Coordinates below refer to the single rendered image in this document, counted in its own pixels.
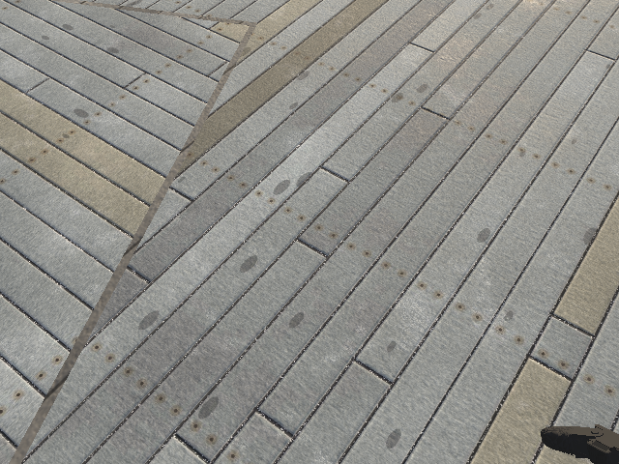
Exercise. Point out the robot right hand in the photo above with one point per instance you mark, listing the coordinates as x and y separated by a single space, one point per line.
598 444

